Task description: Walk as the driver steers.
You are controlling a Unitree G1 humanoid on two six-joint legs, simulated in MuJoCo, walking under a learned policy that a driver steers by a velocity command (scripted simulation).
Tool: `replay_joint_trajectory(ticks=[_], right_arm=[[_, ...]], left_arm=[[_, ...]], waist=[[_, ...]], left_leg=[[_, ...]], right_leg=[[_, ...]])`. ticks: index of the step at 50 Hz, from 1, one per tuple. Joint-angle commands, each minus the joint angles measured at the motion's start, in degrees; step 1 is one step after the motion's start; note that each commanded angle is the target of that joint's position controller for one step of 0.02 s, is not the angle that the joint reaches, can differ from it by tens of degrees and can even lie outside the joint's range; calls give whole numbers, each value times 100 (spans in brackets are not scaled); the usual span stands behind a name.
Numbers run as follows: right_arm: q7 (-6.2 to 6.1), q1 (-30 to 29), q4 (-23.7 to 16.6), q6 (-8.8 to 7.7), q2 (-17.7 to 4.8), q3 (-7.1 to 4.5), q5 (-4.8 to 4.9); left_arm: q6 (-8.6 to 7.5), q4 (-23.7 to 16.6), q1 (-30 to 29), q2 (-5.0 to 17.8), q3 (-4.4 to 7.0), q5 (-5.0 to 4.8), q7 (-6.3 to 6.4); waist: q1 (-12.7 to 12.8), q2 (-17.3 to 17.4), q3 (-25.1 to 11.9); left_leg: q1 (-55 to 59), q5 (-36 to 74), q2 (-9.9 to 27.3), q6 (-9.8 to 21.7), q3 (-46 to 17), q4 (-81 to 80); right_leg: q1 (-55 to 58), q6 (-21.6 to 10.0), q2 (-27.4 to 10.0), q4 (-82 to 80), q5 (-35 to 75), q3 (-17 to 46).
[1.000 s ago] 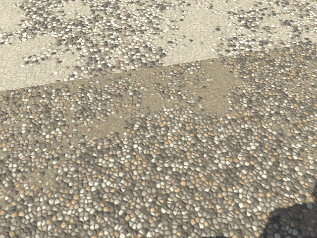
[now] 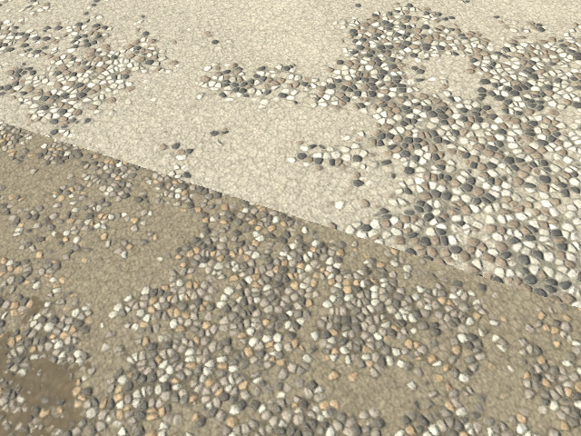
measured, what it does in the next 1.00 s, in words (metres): walks ahead: left foot, then right foot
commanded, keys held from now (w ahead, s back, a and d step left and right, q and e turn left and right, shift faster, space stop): w+q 0.10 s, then w+e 0.04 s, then no key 0.86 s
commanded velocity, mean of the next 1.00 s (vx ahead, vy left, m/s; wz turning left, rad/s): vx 0.19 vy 0.00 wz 0.18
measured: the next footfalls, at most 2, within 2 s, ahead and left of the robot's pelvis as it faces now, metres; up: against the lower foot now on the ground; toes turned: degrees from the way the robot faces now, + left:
left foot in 0.20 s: +0.26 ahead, +0.13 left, +0.00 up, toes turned +10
right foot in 0.64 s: +0.33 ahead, -0.05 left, +0.00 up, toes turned +7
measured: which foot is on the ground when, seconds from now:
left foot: up 0.00-0.18, down 0.20-1.00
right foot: down 0.00-0.22, up 0.24-0.62, down 0.64-1.00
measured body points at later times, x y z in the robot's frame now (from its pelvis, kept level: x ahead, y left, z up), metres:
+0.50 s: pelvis +0.21 +0.06 +0.00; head +0.24 +0.08 +0.45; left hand +0.25 +0.32 -0.15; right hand +0.32 -0.18 -0.13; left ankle +0.22 +0.12 -0.75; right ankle +0.28 -0.09 -0.70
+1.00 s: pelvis +0.26 +0.04 +0.00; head +0.27 +0.04 +0.45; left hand +0.26 +0.27 -0.15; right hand +0.31 -0.20 -0.16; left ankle +0.22 +0.12 -0.75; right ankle +0.29 -0.06 -0.75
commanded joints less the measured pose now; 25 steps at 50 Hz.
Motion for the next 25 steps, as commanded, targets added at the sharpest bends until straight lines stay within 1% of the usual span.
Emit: replay_joint_trajectory(ticks=[1, 4, 6, 7, 8, 9, 10, 11, 12, 13, 14, 15, 16, 17, 18, 19, 20, 22, 23, 25], right_arm=[[84, -550, -519, -83, -36, 65, 15], [131, -978, -685, -86, -45, 91, -12], [108, -1097, -744, -90, -61, 91, -65], [65, -997, -714, -103, -58, 84, -91], [13, -641, -600, -139, -99, 53, -117], [-49, 137, -330, -217, -163, 2, -168], [-134, 1033, -16, -295, -356, -81, -254], [-236, 1411, -10, -333, -961, -204, -291], [-299, 1562, -45, -284, -1264, -297, 45], [-360, 1364, 42, -275, -1025, -246, 184], [-390, 1011, 93, -308, -664, -133, 197], [-405, 684, 124, -310, -346, -32, 178], [-425, 472, 151, -312, -173, 43, 211], [-421, 297, 145, -318, -102, 89, 184], [-410, 309, 182, -359, -129, 101, 162], [-400, 301, 240, -396, -198, 93, 141], [-393, 285, 288, -423, -226, 93, 127], [-391, 277, 390, -441, -163, 132, 118], [-396, 317, 455, -431, -135, 149, 115], [-409, 492, 599, -396, -138, 159, 97]], left_arm=[[-91, -288, -158, 708, 155, -7, 3], [-47, -168, 60, 847, 198, -7, 40], [29, -30, 301, 892, 199, -7, 61], [70, 58, 395, 938, 192, 0, 63], [115, 106, 365, 1029, 199, 10, 71], [155, 117, 313, 1056, 186, -22, 82], [152, 57, 289, 958, 133, -71, 86], [123, -300, 489, 321, -40, -193, 25], [192, -322, 595, 599, 40, -198, 61], [246, -299, 129, 687, 78, -169, 93], [219, -308, -66, 431, -21, -213, 72], [245, -208, -96, 416, -22, -147, 66], [332, -143, 1, 445, -3, -20, 53], [426, -13, 244, 403, -2, 35, 30], [486, 41, 328, 363, 9, 49, 10], [520, 82, 401, 290, 7, 26, -7], [543, 112, 386, 228, 0, 8, -8], [579, 133, 174, 163, -16, 23, 17], [592, 126, 11, 151, -24, 30, 40], [619, 121, -277, 154, -39, 22, 93]], waist=[[-54, -834, 203], [53, -829, 320], [101, -815, 335], [37, -850, 274], [-150, -893, 118], [-498, -784, -304], [-874, -553, -892], [-814, 636, -1803], [-810, 821, -2600], [-755, 75, -2136], [-593, 144, -1352], [-366, -83, -784], [-168, -11, -519], [-8, 37, -521], [50, 22, -593], [134, 33, -676], [166, 60, -679], [136, 146, -603], [79, 214, -542], [-70, 295, -481]], left_leg=[[15, 613, 104, 16, 211, -869], [278, 410, 53, 188, 540, -1567], [519, -59, -106, 359, 671, -1914], [841, -382, -286, 470, 731, -2074], [1256, -583, -516, 577, 801, -2235], [2133, -283, -749, 698, 810, -2677], [3535, 382, -526, 831, 475, -2944], [5506, 1898, 1356, 1337, -1729, -2785], [5811, 4643, 2362, 2018, -3339, -3059], [5389, 5729, 1962, 1859, -2084, -2898], [4635, 5551, 1711, 1667, -1434, -3104], [4008, 4815, 1352, 1308, -1065, -3359], [3466, 4539, 1117, 1129, -820, -3581], [3086, 4494, 997, 1049, -567, -3739], [2888, 4718, 923, 1041, -426, -3792], [2800, 4818, 868, 1065, -278, -3837], [2694, 4755, 821, 1074, -162, -3886], [2609, 4354, 712, 1012, -11, -3936], [2583, 4090, 666, 978, 22, -3940], [2587, 3558, 703, 983, -55, -3955]], right_leg=[[-106, -619, -1396, -687, 1669, 388], [173, -528, -1527, -583, 1924, 130], [439, -496, -1618, -305, 2586, 35], [526, -494, -1647, -8, 3441, -12], [640, -462, -1625, 626, 4605, -110], [545, -363, -1493, 1658, 5063, -261], [-215, -205, -1290, 2935, 4105, -365], [-2168, 102, -727, 4922, 291, -435], [-2747, 230, -1, 6276, -2137, 354], [-2873, 195, -308, 6297, -1670, 1024], [-2969, 179, -424, 5916, -1475, 1056], [-2888, 156, -592, 5387, -1297, 1061], [-2574, 185, -632, 5034, -1118, 1049], [-2163, 216, -568, 4841, -943, 1014], [-1892, 240, -470, 4714, -780, 958], [-1760, 262, -407, 4557, -650, 919], [-1686, 281, -384, 4347, -522, 898], [-1626, 282, -383, 3765, -254, 887], [-1591, 273, -378, 3434, -153, 873], [-1483, 240, -343, 2947, -37, 843]])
